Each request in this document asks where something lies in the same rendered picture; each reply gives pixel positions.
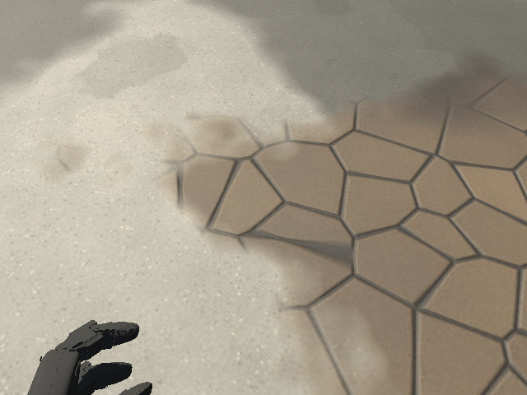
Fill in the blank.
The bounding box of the robot left hand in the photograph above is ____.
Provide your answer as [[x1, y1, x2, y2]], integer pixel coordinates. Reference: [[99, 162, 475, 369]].
[[27, 320, 152, 395]]

